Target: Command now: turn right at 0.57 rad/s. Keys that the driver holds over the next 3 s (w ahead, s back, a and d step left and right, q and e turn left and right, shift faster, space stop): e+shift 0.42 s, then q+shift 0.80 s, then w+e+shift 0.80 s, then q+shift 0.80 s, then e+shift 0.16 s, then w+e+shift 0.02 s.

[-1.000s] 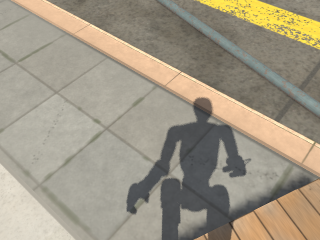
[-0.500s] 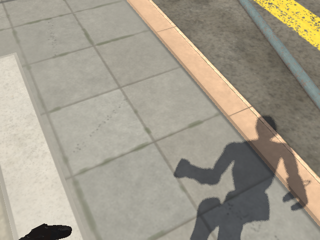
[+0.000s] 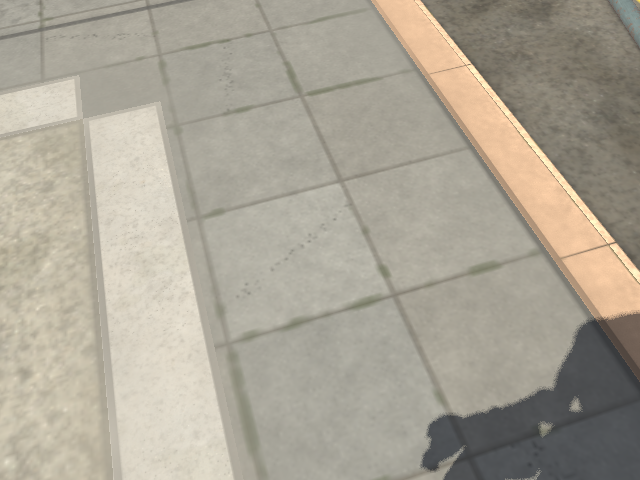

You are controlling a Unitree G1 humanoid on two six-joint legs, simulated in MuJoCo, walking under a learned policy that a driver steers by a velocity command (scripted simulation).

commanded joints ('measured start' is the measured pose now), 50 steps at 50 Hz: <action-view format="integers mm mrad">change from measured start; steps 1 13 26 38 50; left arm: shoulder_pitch -52 -55 -189 -256 -206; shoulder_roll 203 199 80 84 143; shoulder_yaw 76 94 31 13 62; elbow -77 -60 -134 -129 -95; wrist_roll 5 0 -10 14 -1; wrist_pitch -1 48 51 3 -21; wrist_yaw -1 -21 -10 65 11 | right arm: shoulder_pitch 15 -41 133 206 216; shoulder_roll -96 -70 -140 -91 -82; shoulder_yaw -21 -2 -41 -63 -73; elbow -80 -146 -56 -22 -119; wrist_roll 3 -31 -20 3 -14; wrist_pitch -33 -81 -85 -18 -8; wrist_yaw -13 -23 32 45 74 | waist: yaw -51 -19 -86 -80 -128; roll -163 105 171 -150 -49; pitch -105 -36 -113 -52 -108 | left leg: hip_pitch -66 125 208 -200 157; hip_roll -16 279 344 101 106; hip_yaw -5 8 83 118 148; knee -87 -481 -309 357 -259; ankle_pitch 12 542 759 30 201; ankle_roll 26 207 230 -24 83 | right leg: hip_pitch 170 -300 -11 177 46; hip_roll -224 -51 -49 -380 -411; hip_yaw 415 -129 -227 -204 -368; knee -131 869 210 -88 227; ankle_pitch -19 -241 -339 256 39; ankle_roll -134 116 55 -128 3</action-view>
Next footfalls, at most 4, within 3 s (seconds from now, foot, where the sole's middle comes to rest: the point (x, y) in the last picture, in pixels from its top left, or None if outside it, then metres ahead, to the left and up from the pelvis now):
0.12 left None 0.03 0.10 -0.78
0.56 right None -0.06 -0.11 -0.78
1.00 left None -0.02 0.09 -0.78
1.60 right None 0.06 -0.09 -0.78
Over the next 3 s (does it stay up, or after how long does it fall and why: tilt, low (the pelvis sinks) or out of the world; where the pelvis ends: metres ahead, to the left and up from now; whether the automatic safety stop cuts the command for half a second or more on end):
stays up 0.64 -0.06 -0.12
